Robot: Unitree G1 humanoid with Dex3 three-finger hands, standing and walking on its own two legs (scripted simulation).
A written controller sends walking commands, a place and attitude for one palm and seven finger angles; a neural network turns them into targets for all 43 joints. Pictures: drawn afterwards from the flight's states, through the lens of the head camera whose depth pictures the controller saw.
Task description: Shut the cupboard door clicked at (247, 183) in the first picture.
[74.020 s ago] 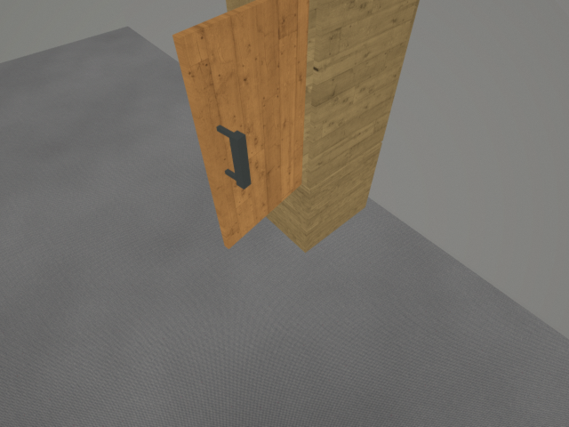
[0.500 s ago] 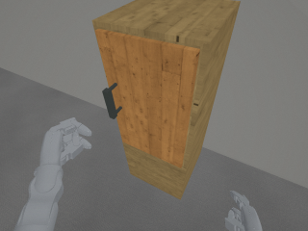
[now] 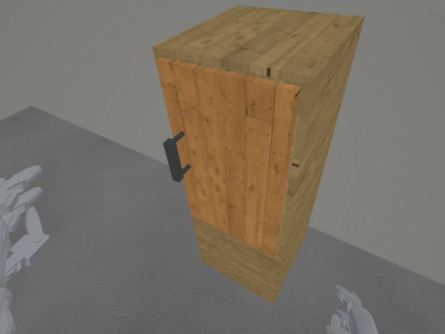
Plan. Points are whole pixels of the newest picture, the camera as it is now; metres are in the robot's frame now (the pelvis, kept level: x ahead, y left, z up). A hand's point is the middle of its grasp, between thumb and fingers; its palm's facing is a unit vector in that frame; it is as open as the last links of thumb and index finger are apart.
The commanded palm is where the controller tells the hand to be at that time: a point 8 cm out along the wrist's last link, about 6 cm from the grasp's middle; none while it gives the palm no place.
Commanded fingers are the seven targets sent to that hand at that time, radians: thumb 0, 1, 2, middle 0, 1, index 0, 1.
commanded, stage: draw the hand back to the body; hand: left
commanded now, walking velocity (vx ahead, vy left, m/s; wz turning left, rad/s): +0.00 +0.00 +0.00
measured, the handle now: (179, 156) +0.57 +0.21 -0.01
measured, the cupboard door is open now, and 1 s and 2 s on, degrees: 0 0 0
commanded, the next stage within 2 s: step back with the hand held close in 0.30 s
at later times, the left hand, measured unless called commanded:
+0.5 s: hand (56, 237) +0.19 +0.26 +0.16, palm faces +0.46 -0.78 -0.42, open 7.4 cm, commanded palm +0.13 +0.29 +0.18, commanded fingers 0.00 0.90 0.90 -0.20 -0.30 -0.20 -0.30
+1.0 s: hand (12, 270) +0.14 +0.30 +0.16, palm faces +0.40 -0.78 -0.48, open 7.4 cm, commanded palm +0.08 +0.33 +0.18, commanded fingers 0.00 0.90 0.90 -0.20 -0.30 -0.20 -0.30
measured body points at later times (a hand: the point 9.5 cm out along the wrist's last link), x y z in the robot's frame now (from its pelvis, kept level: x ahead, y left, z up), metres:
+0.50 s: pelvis +0.00 -0.01 +0.00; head -0.03 -0.04 +0.45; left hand +0.16 +0.30 +0.19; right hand +0.18 -0.23 -0.09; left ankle -0.01 +0.12 -0.74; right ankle -0.03 -0.13 -0.74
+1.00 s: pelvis -0.06 +0.03 -0.01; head -0.06 +0.03 +0.44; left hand +0.11 +0.34 +0.18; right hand +0.11 -0.21 -0.08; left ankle -0.01 +0.12 -0.74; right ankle -0.03 -0.13 -0.74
